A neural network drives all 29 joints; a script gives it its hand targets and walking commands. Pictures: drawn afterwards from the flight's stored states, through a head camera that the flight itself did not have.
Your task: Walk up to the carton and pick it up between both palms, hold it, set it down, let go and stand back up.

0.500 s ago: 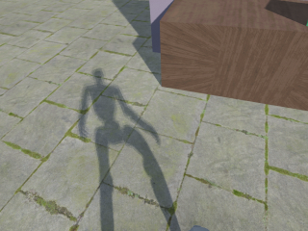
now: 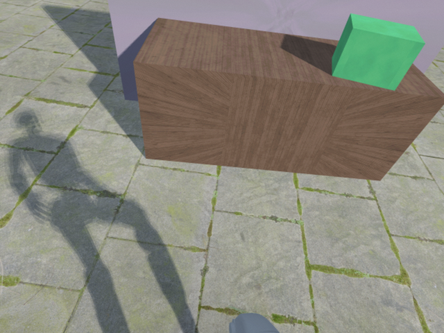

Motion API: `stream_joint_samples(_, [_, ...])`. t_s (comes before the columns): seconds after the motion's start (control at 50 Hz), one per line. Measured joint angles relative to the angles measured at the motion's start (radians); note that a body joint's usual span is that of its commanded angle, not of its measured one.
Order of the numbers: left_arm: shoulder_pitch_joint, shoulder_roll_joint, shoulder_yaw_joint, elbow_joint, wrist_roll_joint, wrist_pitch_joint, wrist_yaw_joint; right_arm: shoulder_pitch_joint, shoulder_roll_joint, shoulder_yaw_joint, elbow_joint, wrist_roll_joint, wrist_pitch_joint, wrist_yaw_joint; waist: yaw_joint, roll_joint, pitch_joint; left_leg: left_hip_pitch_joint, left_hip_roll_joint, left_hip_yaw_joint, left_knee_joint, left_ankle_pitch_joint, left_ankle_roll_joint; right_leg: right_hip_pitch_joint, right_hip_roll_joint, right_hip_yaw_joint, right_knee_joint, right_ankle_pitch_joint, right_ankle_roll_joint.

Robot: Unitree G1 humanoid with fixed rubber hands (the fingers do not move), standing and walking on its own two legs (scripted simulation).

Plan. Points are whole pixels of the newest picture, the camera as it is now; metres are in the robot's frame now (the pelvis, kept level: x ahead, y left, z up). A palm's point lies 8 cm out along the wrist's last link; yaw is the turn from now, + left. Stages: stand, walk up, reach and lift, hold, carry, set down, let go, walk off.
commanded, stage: walk up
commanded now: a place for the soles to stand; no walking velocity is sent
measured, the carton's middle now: (372, 51) +1.33 -0.85 -0.02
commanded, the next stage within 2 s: none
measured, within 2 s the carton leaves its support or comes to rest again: neither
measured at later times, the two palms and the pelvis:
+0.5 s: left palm (145, 235) +0.36 +0.15 -0.10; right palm (364, 252) +0.31 -0.37 -0.10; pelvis +0.26 -0.11 +0.00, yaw -11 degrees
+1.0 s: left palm (179, 160) +0.62 +0.08 -0.12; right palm (362, 213) +0.41 -0.41 -0.08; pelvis +0.47 -0.15 +0.01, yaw -13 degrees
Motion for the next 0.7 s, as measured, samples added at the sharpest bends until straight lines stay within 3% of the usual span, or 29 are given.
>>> stream_joint_samples(0.08, [-0.067, 0.006, 0.003, -0.032, -0.020, -0.009, -0.018, 0.050, 0.005, 0.005, 0.046, 0.008, -0.006, 0.012, -0.002, -0.012, 0.041, 0.088, 0.018, 0.033, -0.108, 0.000, -0.027, -0.132, -0.049, 0.034, -0.115, 0.153, 0.004])
stream_joint_samples(0.18, [-0.125, -0.043, -0.026, -0.028, -0.018, -0.009, -0.031, 0.070, 0.005, 0.008, 0.035, 0.014, -0.008, 0.022, -0.018, 0.001, 0.054, 0.169, 0.024, 0.085, -0.160, -0.051, -0.065, -0.089, -0.081, -0.040, -0.460, 0.271, -0.014])
stream_joint_samples(0.24, [-0.150, -0.076, -0.039, -0.020, -0.004, -0.013, -0.030, 0.077, 0.003, 0.015, 0.020, 0.013, 0.004, 0.019, -0.036, 0.014, 0.040, 0.209, 0.033, 0.111, -0.135, -0.120, -0.083, 0.009, -0.063, -0.082, -0.620, 0.246, -0.043])
stream_joint_samples(0.28, [-0.170, -0.108, -0.039, -0.008, 0.003, -0.029, -0.017, 0.055, -0.009, 0.013, 0.026, 0.011, 0.023, 0.017, -0.016, 0.072, 0.049, 0.198, 0.098, 0.117, -0.010, -0.164, -0.046, 0.042, -0.002, -0.097, -0.616, 0.198, -0.065])
stream_joint_samples(0.3, [-0.175, -0.117, -0.043, -0.007, 0.005, -0.039, -0.010, 0.041, -0.011, 0.014, 0.022, 0.010, 0.034, 0.019, -0.003, 0.099, 0.060, 0.171, 0.138, 0.097, 0.103, -0.134, -0.001, 0.048, 0.029, -0.104, -0.581, 0.169, -0.073])
stream_joint_samples(0.32, [-0.173, -0.112, -0.047, -0.008, 0.004, -0.049, -0.002, 0.036, -0.005, 0.020, 0.008, 0.017, 0.042, 0.026, 0.006, 0.094, 0.059, 0.118, 0.136, 0.048, 0.254, -0.164, 0.019, 0.045, 0.034, -0.100, -0.532, 0.131, -0.079])
stream_joint_samples(0.38, [-0.147, -0.098, -0.031, 0.008, -0.037, -0.050, 0.032, 0.018, 0.012, 0.028, -0.025, 0.038, 0.058, 0.043, 0.045, 0.043, 0.033, -0.081, 0.041, -0.064, 0.660, -0.195, 0.044, 0.106, 0.017, -0.057, -0.509, 0.064, -0.098])
stream_joint_samples(0.42, [-0.102, -0.088, -0.022, 0.012, -0.048, -0.048, 0.052, -0.017, 0.006, 0.020, -0.057, 0.044, 0.055, 0.055, 0.069, 0.041, 0.027, -0.194, 0.011, -0.094, 0.757, -0.144, 0.051, 0.187, 0.020, -0.046, -0.563, 0.057, -0.093])
stream_joint_samples(0.54, [0.030, -0.054, 0.016, 0.064, -0.037, -0.042, 0.048, -0.151, -0.022, -0.013, -0.161, 0.036, 0.030, 0.067, 0.092, 0.087, 0.017, -0.425, 0.032, -0.155, 0.586, 0.003, 0.023, 0.353, 0.068, -0.028, -0.690, 0.044, -0.101])
stream_joint_samples(0.62, [0.076, -0.053, 0.021, 0.069, -0.034, -0.050, 0.033, -0.170, -0.022, -0.016, -0.142, 0.036, 0.045, 0.057, 0.106, 0.099, -0.009, -0.452, 0.042, -0.128, 0.374, 0.090, -0.010, 0.417, 0.095, -0.032, -0.745, 0.015, -0.104])
stream_joint_samples(0.7, [0.097, -0.058, 0.014, 0.040, -0.024, -0.064, 0.024, -0.175, -0.005, -0.009, -0.122, 0.032, 0.044, 0.040, 0.128, 0.076, 0.007, -0.382, 0.016, -0.099, 0.142, 0.165, 0.002, 0.448, 0.115, -0.028, -0.734, -0.046, -0.105])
